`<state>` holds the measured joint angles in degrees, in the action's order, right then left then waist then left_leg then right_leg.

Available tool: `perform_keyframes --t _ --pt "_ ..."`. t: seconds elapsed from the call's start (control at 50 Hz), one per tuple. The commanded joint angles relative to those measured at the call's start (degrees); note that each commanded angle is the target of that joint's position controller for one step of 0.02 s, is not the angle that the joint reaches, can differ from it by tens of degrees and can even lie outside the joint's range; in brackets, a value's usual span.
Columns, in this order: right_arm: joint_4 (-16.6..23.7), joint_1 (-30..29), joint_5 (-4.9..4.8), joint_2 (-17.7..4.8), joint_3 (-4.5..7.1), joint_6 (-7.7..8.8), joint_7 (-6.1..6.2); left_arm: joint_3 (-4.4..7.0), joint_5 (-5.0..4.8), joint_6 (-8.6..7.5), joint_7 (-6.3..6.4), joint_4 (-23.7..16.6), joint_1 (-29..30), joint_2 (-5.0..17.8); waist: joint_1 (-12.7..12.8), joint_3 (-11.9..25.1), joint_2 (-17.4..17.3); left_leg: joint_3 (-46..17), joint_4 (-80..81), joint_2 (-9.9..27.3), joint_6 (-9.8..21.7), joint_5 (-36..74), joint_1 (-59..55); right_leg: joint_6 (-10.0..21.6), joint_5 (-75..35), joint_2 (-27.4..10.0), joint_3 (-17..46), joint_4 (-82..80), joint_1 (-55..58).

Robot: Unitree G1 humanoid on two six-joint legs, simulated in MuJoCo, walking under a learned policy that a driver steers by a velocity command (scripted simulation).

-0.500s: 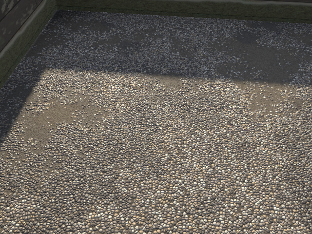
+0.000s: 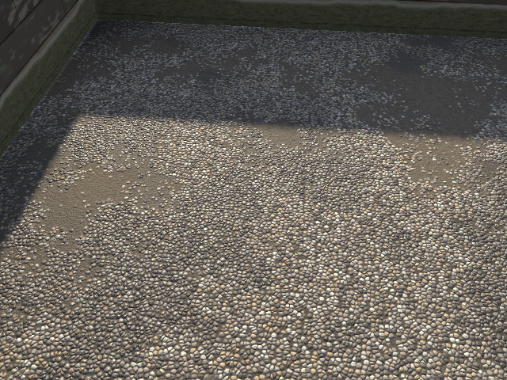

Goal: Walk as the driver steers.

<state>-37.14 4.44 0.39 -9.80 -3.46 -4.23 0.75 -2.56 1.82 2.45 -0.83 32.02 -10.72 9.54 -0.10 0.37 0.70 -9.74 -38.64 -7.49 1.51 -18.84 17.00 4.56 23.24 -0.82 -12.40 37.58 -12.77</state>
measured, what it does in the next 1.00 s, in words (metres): stands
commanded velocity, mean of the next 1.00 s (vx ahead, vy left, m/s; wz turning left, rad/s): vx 0.50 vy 0.00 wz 0.00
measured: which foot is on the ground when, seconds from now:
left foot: down 0.00-1.00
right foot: down 0.00-1.00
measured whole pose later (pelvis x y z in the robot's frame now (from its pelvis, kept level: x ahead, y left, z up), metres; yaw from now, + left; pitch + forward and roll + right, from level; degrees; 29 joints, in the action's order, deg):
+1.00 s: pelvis +0.00 +0.00 +0.00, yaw +0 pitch -2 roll +0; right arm -37.1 4.2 0.5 -9.2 -3.7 -4.3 0.7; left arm -3.0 1.8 2.2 -0.9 31.9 -11.1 9.1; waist 0.0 0.7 0.5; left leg -8.3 -38.6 -6.9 1.7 -19.2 16.9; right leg 4.4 23.8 -1.1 -12.6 37.7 -12.5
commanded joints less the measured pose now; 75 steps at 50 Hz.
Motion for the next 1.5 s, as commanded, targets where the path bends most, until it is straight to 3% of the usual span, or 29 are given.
perform_keyframes --t 0.02,0.2,0.22,0.28,0.66,0.68,0.76,1.0,1.02,1.08,1.5 --pt "5.3 -5.9 0.03 -4.3 1.21 0.99 0.14 1.09 -0.04 -0.99 0.11 -5.3 3.7 3.9 0.0 2.7 -0.3 -2.1 5.3 3.9 1.7 10.8 6.3 -1.6 -9.1 -6.2 7.6 -7.3 6.2" --pt "5.2 -5.7 0.08 -4.2 1.23 0.96 0.25 1.01 -0.09 -1.00 0.13 -5.3 3.4 3.9 0.0 2.9 -0.2 -1.4 4.4 3.8 1.6 11.4 5.7 -1.5 -11.5 -6.3 7.6 -7.2 6.1" --pt "5.2 -5.9 0.30 -4.1 1.42 0.59 0.60 1.41 -0.60 -0.92 0.75 -4.3 1.9 4.6 -0.1 3.6 0.4 -0.4 3.9 4.1 2.1 12.7 5.9 -1.3 -14.2 -7.1 7.5 -6.7 8.0" --pt "5.0 -5.6 0.23 -4.0 1.46 0.30 0.79 1.42 -0.58 -0.68 1.15 -4.3 2.0 4.5 -0.2 3.3 0.5 0.5 3.2 4.0 1.9 12.9 5.9 -1.0 -16.3 -7.6 7.3 -6.6 7.8" --pt "5.1 -6.4 0.16 -3.6 1.23 0.09 0.78 1.24 -0.30 -0.50 1.01 -4.1 2.3 3.9 -0.2 2.8 -0.4 -0.4 4.1 4.7 2.4 13.7 5.5 -1.4 -11.0 -6.5 6.7 -6.4 6.0" --pt "5.0 -6.2 0.00 -3.7 1.03 0.46 0.45 0.79 0.18 -0.60 0.41 -5.1 3.8 3.1 -0.1 2.2 -1.1 -1.5 4.7 4.3 1.9 12.0 5.3 -1.6 -8.4 -5.7 6.8 -6.7 4.1" --pt "5.3 -6.4 0.11 -3.8 0.95 0.78 0.22 0.73 0.15 -0.99 -0.05 -5.2 3.4 3.3 0.1 2.4 -1.3 -2.6 5.9 4.6 2.1 10.7 5.9 -1.8 -7.0 -5.3 7.2 -6.7 4.7" --pt "5.4 -6.3 0.17 -3.5 0.91 0.97 0.02 0.64 -0.01 -1.24 0.07 -5.4 3.3 3.3 0.1 2.6 -0.3 -1.5 5.5 4.2 1.6 10.2 5.2 -1.6 -8.8 -6.0 7.5 -7.3 5.2" --pt "5.5 -6.5 0.35 -3.3 1.09 0.64 0.36 1.08 -0.49 -1.14 0.69 -4.4 1.8 4.0 0.0 3.3 0.3 -0.6 5.0 4.5 2.3 11.8 5.5 -1.4 -11.3 -6.7 7.4 -6.9 7.0" --pt "5.4 -6.2 0.28 -3.3 1.15 0.40 0.55 1.12 -0.49 -0.86 1.11 -4.3 1.9 3.9 -0.1 3.1 0.3 0.4 4.3 4.4 2.1 12.4 5.3 -1.1 -13.1 -7.2 7.3 -6.8 7.0" --pt "5.4 -6.4 0.19 -3.1 1.04 0.19 0.71 1.08 -0.24 -0.55 1.10 -3.8 1.9 3.7 -0.1 3.0 -0.4 -0.1 4.3 4.8 2.6 14.4 4.9 -1.4 -12.1 -6.3 6.7 -5.9 6.2"
Keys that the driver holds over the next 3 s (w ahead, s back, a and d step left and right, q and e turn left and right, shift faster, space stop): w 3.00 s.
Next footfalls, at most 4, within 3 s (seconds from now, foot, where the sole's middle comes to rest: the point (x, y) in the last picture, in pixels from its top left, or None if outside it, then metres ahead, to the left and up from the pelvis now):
none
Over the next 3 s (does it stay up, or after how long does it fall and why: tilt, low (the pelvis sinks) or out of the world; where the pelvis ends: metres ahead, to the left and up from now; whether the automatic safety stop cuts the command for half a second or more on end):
stays up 0.01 0.02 0.00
